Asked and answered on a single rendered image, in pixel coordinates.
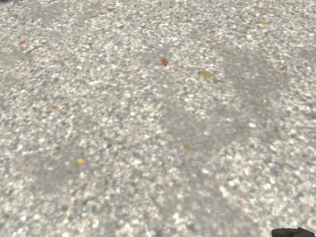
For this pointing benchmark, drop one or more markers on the robot right hand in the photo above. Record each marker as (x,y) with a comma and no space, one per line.
(292,232)

